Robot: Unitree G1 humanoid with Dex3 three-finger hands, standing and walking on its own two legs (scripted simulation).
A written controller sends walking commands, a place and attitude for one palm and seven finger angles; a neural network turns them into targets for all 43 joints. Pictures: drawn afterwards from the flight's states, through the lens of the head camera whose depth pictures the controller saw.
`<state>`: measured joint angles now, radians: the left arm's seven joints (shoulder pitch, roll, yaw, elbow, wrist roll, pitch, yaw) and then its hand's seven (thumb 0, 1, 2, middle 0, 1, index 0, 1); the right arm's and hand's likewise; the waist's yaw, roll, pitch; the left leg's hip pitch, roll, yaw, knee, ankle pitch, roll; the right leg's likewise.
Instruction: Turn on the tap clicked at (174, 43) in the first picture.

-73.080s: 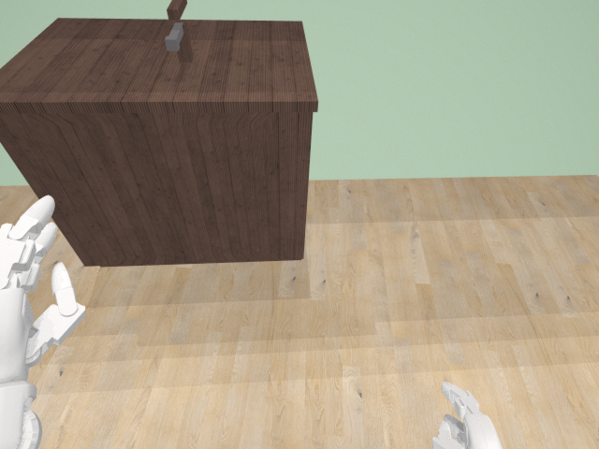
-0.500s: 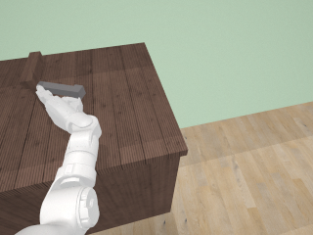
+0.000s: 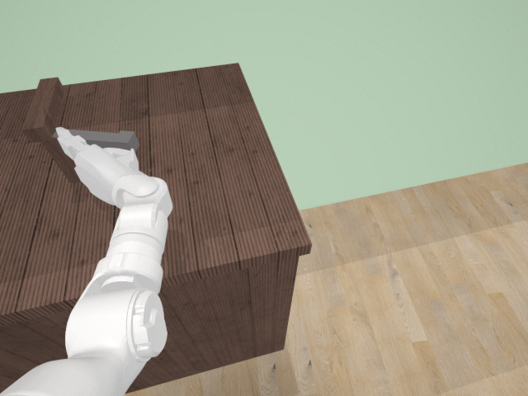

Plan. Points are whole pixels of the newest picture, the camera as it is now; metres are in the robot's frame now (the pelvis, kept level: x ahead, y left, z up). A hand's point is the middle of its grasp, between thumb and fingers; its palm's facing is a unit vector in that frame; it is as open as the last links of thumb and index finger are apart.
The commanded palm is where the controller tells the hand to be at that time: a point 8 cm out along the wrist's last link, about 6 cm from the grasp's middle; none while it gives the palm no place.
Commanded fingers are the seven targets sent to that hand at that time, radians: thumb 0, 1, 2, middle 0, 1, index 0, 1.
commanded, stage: push the lever round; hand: left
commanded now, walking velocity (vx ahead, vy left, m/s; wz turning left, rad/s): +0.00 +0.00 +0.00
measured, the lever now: (126, 143) +0.48 +0.22 +0.13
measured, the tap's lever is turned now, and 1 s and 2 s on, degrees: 69 82 83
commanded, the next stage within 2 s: lift the hand up off the lever in 0.64 s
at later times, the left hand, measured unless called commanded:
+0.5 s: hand (139, 152) +0.47 +0.20 +0.12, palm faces +0.82 -0.56 -0.11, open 8.2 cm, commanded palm +0.45 +0.22 +0.12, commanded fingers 0.00 0.90 0.90 -0.15 -0.15 -0.15 -0.15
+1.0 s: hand (144, 147) +0.48 +0.19 +0.12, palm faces +0.83 -0.54 -0.12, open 8.5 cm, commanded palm +0.45 +0.23 +0.13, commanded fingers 0.00 0.90 0.90 -0.15 -0.15 -0.15 -0.15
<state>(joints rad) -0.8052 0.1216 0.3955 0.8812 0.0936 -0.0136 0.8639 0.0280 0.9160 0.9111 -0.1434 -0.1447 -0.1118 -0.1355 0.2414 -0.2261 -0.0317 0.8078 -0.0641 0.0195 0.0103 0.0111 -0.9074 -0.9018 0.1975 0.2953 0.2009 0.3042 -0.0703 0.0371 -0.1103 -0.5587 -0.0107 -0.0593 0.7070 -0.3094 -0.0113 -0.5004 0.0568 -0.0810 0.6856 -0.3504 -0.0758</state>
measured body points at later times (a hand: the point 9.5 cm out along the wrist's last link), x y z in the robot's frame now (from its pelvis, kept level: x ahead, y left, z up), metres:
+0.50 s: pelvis -0.02 -0.01 -0.01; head +0.03 -0.01 +0.44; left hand +0.42 +0.22 +0.13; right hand +0.02 -0.27 -0.14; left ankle +0.02 +0.13 -0.72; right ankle -0.01 -0.07 -0.72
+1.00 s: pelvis -0.02 -0.02 -0.01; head +0.03 -0.03 +0.44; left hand +0.43 +0.22 +0.13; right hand +0.00 -0.29 -0.14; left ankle +0.02 +0.13 -0.71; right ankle -0.01 -0.07 -0.72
